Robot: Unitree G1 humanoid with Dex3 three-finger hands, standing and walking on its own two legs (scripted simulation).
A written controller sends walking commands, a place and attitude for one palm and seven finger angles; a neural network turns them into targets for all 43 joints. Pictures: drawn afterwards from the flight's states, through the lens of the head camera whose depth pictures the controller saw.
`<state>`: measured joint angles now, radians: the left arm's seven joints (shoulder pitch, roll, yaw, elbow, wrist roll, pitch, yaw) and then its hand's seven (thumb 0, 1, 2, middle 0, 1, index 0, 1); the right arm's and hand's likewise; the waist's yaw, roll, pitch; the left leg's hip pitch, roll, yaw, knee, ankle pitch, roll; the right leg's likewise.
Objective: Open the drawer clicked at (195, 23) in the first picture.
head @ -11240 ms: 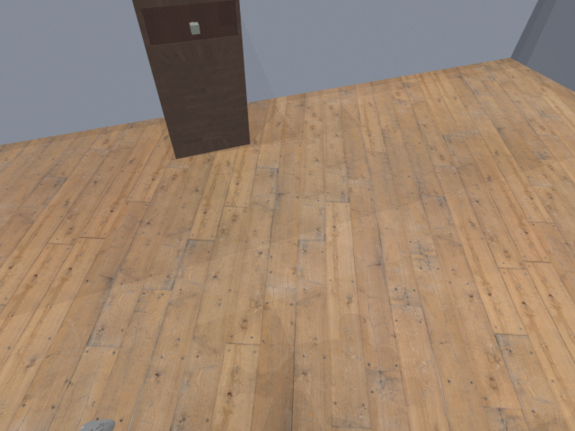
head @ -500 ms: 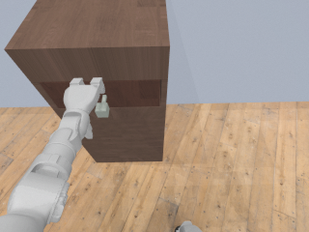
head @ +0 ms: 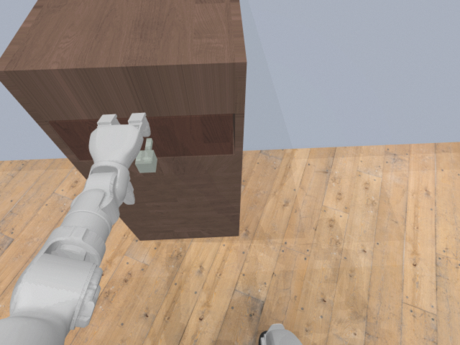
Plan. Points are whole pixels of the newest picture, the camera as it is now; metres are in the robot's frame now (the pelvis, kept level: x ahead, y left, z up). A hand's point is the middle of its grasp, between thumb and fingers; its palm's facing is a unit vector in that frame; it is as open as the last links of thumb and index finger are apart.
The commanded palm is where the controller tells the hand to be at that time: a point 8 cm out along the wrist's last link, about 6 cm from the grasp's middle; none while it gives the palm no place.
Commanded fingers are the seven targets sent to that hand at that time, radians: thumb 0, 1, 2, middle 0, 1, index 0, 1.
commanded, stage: move the hooked fingers above the handle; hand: left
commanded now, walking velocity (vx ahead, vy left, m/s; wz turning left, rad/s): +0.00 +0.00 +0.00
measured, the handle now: (147, 154) +0.52 +0.17 -0.05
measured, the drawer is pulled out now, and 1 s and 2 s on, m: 0.00 0.00 0.00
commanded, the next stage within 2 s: none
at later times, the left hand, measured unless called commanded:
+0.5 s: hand (124, 158) +0.46 +0.20 +0.01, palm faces -0.03 +0.01 -1.00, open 13.8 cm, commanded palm +0.44 +0.20 +0.07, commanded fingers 0.00 -0.50 0.30 -0.30 -1.20 -0.30 -1.20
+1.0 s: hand (125, 158) +0.46 +0.19 +0.02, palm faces -0.06 +0.01 -1.00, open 13.8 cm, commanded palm +0.44 +0.19 +0.07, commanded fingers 0.00 -0.50 0.30 -0.30 -1.20 -0.30 -1.20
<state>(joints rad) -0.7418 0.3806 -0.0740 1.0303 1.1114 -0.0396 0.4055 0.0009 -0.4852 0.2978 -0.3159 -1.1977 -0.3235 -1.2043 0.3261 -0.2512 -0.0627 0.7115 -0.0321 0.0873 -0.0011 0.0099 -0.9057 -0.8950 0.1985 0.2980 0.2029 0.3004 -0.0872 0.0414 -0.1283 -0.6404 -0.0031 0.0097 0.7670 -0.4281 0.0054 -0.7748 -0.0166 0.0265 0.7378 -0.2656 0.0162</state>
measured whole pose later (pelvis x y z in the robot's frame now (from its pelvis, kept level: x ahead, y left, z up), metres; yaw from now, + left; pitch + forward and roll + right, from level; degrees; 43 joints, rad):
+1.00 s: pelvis +0.00 +0.00 +0.00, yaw +0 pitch +16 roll +1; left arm -0.76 0.38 -0.11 1.04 1.09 0.00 0.37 0.00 -0.48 0.30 -0.31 -1.20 -0.32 -1.20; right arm 0.30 -0.25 -0.06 0.70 -0.02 0.09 -0.01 0.01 -0.91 -0.90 0.20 0.30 0.20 0.30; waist -0.08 0.05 -0.12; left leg -0.62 0.00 0.00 0.75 -0.42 0.00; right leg -0.75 -0.02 0.02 0.73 -0.26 0.01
